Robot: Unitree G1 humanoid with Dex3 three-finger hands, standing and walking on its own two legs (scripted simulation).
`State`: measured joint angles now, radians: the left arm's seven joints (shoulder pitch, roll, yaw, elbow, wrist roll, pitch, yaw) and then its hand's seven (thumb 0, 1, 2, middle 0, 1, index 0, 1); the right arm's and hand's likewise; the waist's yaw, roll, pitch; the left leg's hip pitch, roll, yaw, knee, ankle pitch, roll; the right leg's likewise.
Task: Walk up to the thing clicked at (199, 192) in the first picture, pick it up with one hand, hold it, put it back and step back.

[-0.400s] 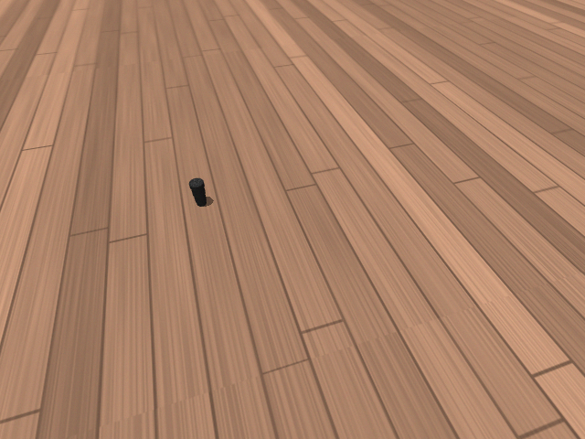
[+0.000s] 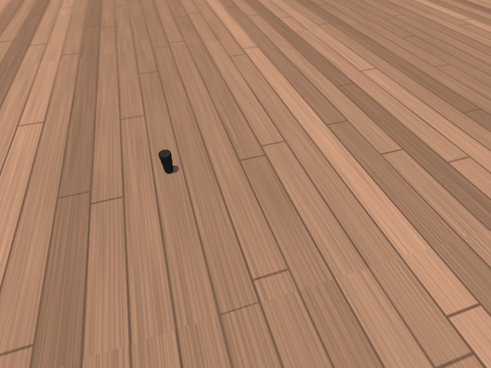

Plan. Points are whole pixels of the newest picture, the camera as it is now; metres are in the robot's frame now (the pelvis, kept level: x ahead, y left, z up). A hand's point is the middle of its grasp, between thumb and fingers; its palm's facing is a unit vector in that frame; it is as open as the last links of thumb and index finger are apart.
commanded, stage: stand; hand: left
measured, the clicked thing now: (166, 162) +1.38 +0.48 -0.71
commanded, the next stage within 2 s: walk up in 0.72 s
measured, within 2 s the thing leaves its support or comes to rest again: neither
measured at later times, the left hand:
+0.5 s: hand out of the picture +0.08 +0.25 -0.16, palm faces -0.02 -0.94 -0.34, open 7.4 cm
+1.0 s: hand out of the picture +0.05 +0.34 -0.16, palm faces +0.09 -0.92 -0.38, open 7.4 cm
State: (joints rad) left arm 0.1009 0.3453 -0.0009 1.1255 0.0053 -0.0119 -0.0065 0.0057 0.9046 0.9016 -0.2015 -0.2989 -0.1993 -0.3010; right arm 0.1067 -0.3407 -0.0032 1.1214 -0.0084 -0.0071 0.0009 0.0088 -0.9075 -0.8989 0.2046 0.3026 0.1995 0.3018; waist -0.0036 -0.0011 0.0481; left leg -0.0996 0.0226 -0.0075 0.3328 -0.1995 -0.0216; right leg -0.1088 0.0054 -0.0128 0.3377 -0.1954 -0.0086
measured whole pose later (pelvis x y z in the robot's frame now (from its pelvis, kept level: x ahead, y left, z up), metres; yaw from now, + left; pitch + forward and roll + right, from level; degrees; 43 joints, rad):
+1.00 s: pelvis +0.05 +0.04 -0.01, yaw +6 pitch -2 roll -2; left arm 0.26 0.45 0.08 0.99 0.04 -0.06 -0.06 0.01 0.90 0.90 -0.20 -0.30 -0.20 -0.30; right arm 0.22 -0.44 -0.11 1.00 -0.03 0.00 0.10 0.01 -0.91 -0.90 0.20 0.30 0.20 0.30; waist 0.03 0.01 0.04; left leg -0.42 0.11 -0.01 0.70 -0.32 0.00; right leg -0.03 -0.05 -0.11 0.38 -0.32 0.00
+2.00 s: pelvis +0.50 +0.15 -0.03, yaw +13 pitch -3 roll +0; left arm 0.37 0.44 0.04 0.90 0.00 -0.04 -0.05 0.01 0.90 0.90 -0.20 -0.30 -0.20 -0.30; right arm 0.20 -0.40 -0.07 0.83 -0.02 -0.09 0.07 0.01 -0.91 -0.90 0.20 0.30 0.20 0.30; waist 0.04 -0.05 0.09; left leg -0.39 0.04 0.08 0.65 -0.21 0.04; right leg -0.24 -0.04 -0.03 0.99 -0.48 -0.05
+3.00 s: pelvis +0.87 +0.20 -0.01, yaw +12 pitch -3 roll +0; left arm 0.32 0.45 0.04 0.88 0.00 -0.04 -0.05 0.01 0.91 0.90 -0.20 -0.30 -0.20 -0.30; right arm 0.29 -0.38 -0.04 0.83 0.00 -0.08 0.05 0.01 -0.91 -0.90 0.21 0.30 0.20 0.30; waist 0.00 -0.07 0.09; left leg -0.24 0.03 0.08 0.54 -0.24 0.03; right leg -0.46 -0.08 0.00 1.01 -0.36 -0.02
